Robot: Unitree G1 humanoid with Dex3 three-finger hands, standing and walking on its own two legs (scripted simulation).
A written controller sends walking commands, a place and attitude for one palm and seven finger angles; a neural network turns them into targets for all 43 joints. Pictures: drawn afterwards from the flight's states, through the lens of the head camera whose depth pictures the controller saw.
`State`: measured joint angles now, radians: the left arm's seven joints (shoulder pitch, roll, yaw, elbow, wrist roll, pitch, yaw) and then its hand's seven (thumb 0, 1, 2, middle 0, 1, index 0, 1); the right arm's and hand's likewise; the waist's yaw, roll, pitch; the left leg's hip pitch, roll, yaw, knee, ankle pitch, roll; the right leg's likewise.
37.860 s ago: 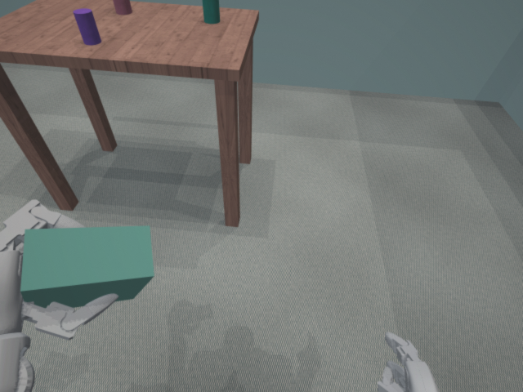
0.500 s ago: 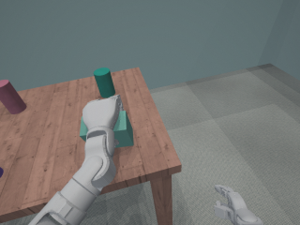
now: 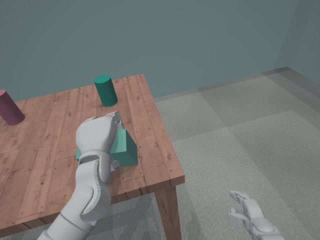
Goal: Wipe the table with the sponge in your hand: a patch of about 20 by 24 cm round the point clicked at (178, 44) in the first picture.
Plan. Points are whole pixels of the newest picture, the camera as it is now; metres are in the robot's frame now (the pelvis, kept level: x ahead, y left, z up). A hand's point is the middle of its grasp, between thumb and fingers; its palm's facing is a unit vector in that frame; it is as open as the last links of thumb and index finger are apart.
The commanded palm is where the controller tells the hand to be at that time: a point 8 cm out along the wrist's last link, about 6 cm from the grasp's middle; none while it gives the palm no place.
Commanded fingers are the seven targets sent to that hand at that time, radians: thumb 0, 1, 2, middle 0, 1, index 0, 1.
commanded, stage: slide back across to the middle lane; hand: left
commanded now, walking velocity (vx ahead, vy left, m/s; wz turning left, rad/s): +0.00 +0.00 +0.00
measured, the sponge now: (112, 154) +0.31 +0.18 +0.08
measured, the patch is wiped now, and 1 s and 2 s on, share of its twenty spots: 0.90 0.90 0.90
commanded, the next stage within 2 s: wipe forward along the middle lane in 0.54 s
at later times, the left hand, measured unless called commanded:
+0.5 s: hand (88, 149) +0.27 +0.20 +0.15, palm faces +0.23 -0.19 -0.95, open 10.0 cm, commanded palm +0.21 +0.22 +0.20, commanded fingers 0.00 0.10 1.30 -1.20 -1.60 -1.20 -1.60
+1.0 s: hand (80, 145) +0.28 +0.24 +0.14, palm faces +0.07 -0.06 -1.00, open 9.9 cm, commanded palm +0.25 +0.25 +0.18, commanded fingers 0.00 0.10 1.30 -1.20 -1.60 -1.20 -1.60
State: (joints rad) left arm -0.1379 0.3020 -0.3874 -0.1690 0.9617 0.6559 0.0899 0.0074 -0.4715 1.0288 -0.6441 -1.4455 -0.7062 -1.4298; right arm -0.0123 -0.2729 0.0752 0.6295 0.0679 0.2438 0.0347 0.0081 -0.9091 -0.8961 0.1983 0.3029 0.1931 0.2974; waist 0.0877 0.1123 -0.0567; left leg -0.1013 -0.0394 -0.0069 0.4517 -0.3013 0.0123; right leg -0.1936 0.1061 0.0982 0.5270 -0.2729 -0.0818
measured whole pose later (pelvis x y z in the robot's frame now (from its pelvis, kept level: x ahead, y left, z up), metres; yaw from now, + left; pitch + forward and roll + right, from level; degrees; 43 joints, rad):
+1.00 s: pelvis -0.02 +0.01 +0.00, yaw +1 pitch -3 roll +1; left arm -0.23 0.42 -0.26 -0.02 0.94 0.59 -0.08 0.00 -0.56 1.05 -0.78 -1.33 -0.83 -1.32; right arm 0.00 -0.29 0.09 0.68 0.05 0.18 -0.07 0.01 -0.91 -0.90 0.20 0.30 0.20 0.30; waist 0.09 0.12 -0.02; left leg -0.11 -0.05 -0.03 0.41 -0.25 0.02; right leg -0.19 0.09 0.08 0.48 -0.23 -0.07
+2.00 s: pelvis -0.02 -0.01 +0.00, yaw +3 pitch +3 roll +1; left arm -0.70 0.50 -0.15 0.70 0.97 0.25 -0.05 -0.01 -0.61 1.07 -0.81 -1.29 -0.82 -1.38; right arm 0.15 -0.30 0.04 0.73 0.06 0.15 -0.12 0.01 -0.91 -0.90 0.20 0.30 0.20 0.30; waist 0.02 0.08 -0.07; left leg -0.28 -0.04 -0.05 0.49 -0.27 0.00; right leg -0.34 0.10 0.05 0.51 -0.23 -0.09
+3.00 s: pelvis +0.01 +0.03 +0.01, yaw +3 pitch +4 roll +0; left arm -0.59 0.62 -0.04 0.57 0.95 0.21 -0.11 -0.01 -0.57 1.06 -0.77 -1.33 -0.77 -1.45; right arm 0.12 -0.30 0.03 0.70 0.06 0.19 -0.11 0.00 -0.91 -0.90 0.20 0.30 0.20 0.30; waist 0.03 0.07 -0.04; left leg -0.20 -0.07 -0.05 0.41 -0.27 0.06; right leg -0.24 0.07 0.06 0.41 -0.23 -0.04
